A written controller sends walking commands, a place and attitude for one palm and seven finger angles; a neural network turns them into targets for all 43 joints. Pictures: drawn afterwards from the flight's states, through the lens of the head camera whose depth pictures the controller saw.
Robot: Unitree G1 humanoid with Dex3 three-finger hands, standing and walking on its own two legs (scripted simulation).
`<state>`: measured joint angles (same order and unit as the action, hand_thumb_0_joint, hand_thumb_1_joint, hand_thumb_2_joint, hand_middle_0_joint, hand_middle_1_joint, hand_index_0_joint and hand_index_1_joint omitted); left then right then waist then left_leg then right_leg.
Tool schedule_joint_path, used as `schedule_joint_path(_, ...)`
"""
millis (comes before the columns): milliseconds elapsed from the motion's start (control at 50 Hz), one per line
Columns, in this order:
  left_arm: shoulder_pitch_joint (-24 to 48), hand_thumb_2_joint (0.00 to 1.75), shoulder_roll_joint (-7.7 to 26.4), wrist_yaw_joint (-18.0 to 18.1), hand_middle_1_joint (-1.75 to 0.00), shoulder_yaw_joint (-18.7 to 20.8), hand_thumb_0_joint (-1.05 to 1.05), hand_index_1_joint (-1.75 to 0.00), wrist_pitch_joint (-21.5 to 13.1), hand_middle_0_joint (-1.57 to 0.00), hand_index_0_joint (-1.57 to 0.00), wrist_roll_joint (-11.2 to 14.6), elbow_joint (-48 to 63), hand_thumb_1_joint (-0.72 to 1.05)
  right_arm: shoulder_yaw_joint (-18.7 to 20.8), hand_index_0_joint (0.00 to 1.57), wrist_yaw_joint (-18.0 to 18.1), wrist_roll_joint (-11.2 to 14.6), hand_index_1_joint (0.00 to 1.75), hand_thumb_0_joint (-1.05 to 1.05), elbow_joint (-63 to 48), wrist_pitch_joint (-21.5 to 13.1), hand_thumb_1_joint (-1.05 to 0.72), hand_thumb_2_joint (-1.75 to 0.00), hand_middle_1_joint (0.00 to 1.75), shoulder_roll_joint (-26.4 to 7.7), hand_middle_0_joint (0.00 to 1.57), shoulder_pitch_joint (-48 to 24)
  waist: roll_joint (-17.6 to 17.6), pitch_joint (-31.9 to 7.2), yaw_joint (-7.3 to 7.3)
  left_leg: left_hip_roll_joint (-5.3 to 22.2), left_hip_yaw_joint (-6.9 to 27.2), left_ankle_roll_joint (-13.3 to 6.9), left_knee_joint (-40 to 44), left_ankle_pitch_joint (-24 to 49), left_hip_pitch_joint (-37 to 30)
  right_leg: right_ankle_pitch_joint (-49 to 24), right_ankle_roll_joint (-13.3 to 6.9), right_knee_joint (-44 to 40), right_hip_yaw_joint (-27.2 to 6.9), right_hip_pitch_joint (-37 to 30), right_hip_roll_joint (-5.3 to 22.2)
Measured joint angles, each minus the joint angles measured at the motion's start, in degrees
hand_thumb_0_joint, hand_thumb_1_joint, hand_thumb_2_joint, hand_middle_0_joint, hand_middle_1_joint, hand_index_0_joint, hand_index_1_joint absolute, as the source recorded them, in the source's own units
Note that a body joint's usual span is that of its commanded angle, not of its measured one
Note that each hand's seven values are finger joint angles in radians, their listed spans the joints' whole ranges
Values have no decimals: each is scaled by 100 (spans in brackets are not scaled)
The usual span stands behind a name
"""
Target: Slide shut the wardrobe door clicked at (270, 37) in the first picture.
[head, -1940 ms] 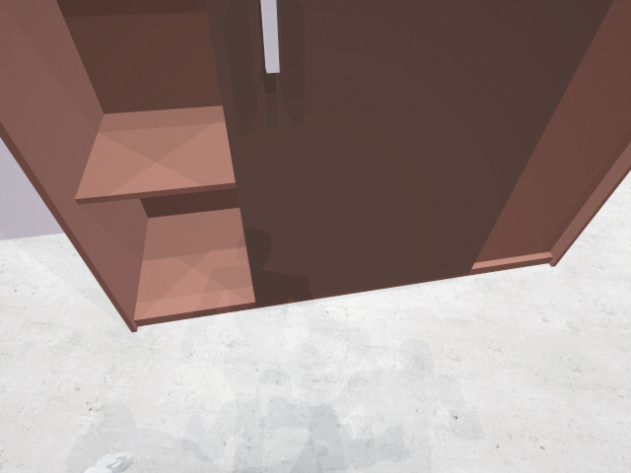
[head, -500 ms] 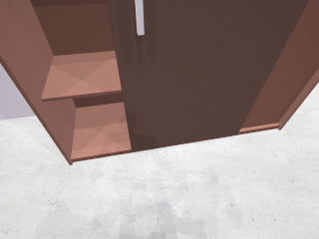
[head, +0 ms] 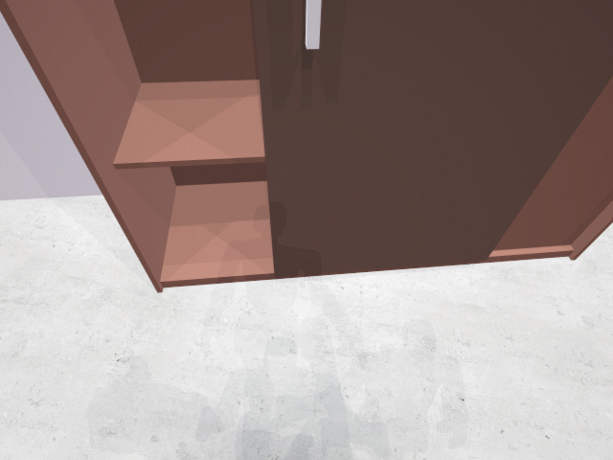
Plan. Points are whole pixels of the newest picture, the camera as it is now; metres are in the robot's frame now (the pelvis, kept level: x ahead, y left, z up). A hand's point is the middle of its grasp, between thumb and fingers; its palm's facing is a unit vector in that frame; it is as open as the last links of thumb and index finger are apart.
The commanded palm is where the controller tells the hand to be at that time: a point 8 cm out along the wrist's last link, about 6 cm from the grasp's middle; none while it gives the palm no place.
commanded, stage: turn to face it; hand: right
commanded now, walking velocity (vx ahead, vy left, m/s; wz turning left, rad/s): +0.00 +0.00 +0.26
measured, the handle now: out of the picture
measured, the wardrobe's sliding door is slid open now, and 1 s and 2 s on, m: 0.42 0.42 0.42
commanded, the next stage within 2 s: take the last steps up to it in 0.22 s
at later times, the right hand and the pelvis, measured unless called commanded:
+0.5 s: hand out of the picture +0.07 -0.19 -0.17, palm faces -0.14 +0.96 -0.23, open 7.4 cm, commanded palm none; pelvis -0.01 +0.00 -0.01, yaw +9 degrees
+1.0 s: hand out of the picture +0.11 -0.19 -0.19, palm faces -0.13 +0.98 -0.11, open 7.4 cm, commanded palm none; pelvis +0.13 -0.01 +0.00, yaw +11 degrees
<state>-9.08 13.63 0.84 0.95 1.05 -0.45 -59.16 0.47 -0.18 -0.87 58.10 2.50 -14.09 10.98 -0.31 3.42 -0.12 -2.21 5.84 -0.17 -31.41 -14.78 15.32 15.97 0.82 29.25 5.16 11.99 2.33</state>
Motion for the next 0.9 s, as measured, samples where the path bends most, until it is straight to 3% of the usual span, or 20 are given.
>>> schedule_joint_path(140, -267, 89, -95, 13, -30, 109, 1, -29, 66, -20, -20, 20, 25, 90, 15, 20, 18, -11, 30, 1, -175, 0, -90, -90, 30, 289, 21, 73, 87, 48, 116, -97, 64, -3, -191, -6, 257, 188, 7, 460, -10, 347, 58)
schedule_joint_path(240, -477, 90, -198, 34, -30, 141, 1, -29, -3, -20, -20, 8, 2, 91, 108, 21, 44, 4, 30, 1, -233, 56, -90, -90, 30, 270, 21, 74, -137, -2, 132, -31, 235, 62, -252, 38, 376, 112, -135, 342, 168, 323, -34)
schedule_joint_path(320, -590, 90, -276, 71, -30, 146, 1, -29, -54, -20, -20, -30, 11, 91, 231, 20, 36, -20, 30, 1, -241, 112, -91, -90, 30, 200, 20, 70, -148, -49, 116, 32, -167, 112, -1856, -882, 843, 54, -205, 187, 378, 215, 64)
schedule_joint_path(360, -611, 90, -306, 75, -30, 139, 1, -29, -52, -20, -20, -64, -7, 91, 281, 20, 29, -30, 30, 1, -244, 105, -91, -90, 30, 178, 20, 95, -104, -84, 102, 137, -400, 131, -2140, -1024, 846, 2, -182, 74, 459, 140, 139)
schedule_joint_path(420, -622, 90, -309, 45, -30, 146, 1, -29, -62, -20, -20, -116, -31, 90, 301, 20, -27, -45, 29, 1, -221, 80, -91, -90, 30, 188, 20, 197, 11, -177, 92, 304, -732, 125, -1647, -1127, 537, 13, -112, 24, 603, 67, 279)
schedule_joint_path(500, -741, 89, -275, -14, -30, 171, 1, -30, -95, -20, -20, -118, -41, 90, 280, 20, -108, -73, 29, 1, -187, -34, -91, -90, 30, 217, 20, 376, 144, -329, 130, 342, -925, 8, -136, -787, -236, 311, 12, 459, 686, 193, 474)
schedule_joint_path(560, -810, 89, -202, -69, -30, 200, 1, -29, 28, -20, -20, -99, -154, 90, 235, 20, -27, -66, 29, 1, -92, -220, -91, -90, 30, 349, 20, 482, 308, -359, 82, 192, -1047, -127, -84, -472, -350, 1191, 13, 1822, 201, 748, 472)
schedule_joint_path(640, -774, 90, -195, -160, -30, 226, 1, -29, 64, -20, -20, -122, -205, 91, 204, 20, 63, -52, 29, 0, 98, -387, -91, -90, 30, 492, 20, 922, 165, -466, -35, 175, -972, -168, 433, -428, -771, 802, 15, 2894, 64, 1376, 351)
schedule_joint_path(740, -537, 90, -257, -197, -30, 265, 1, -29, -62, -19, -20, -85, -4, 91, 136, 20, 51, -79, 29, 0, 470, -451, -91, -90, 30, 622, 20, 1309, -4, -378, -38, 177, -893, -92, 886, -383, -1188, 307, 56, 2272, 94, 1633, 405)
schedule_joint_path(820, -368, 90, -359, -210, -30, 249, 1, -29, -163, -19, -19, -57, 83, 91, 142, 20, 40, -86, 30, 1, 679, -461, -91, -90, 30, 642, 20, 1480, -125, -268, -115, 200, -895, 34, 862, -630, -1415, 129, -17, 1333, 142, 1412, 369)
schedule_joint_path(860, -340, 90, -396, -190, -30, 216, 1, -29, -285, -19, -20, -63, 131, 91, 162, 20, 33, -62, 30, 1, 750, -454, -91, -90, 30, 636, 20, 1568, -185, -224, -128, 255, -877, 111, 472, -963, -1390, -130, -86, 693, 208, 1062, 286)
schedule_joint_path(900, -288, 90, -474, -130, -30, 196, 1, -29, -421, -19, -20, -95, 144, 91, 186, 20, 12, -24, 30, 1, 822, -373, -91, -90, 30, 610, 20, 1525, -298, -137, -104, 358, -765, 11, -847, -1338, -901, -146, -291, 913, 325, 1034, 216)
